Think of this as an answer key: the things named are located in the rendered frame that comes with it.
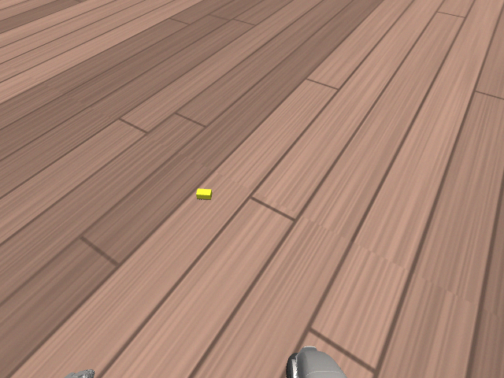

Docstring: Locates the small box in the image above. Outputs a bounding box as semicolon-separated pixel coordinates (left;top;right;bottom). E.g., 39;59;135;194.
196;189;212;199

